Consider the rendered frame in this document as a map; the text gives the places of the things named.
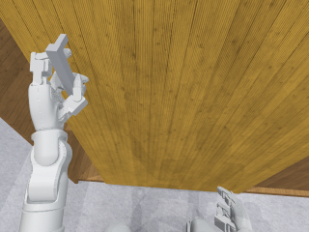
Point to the right robot hand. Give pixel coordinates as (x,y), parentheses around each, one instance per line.
(233,219)

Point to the robot thigh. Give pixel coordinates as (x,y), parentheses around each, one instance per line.
(118,226)
(199,225)

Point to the left robot hand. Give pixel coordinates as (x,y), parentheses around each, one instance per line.
(45,96)

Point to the right robot thigh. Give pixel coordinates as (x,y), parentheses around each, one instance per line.
(199,225)

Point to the handle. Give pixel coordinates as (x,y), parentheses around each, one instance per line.
(58,59)

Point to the left robot thigh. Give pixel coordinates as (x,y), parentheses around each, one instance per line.
(118,226)

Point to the wardrobe door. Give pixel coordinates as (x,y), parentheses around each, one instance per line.
(295,176)
(182,94)

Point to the left robot forearm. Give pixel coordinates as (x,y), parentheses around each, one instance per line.
(47,187)

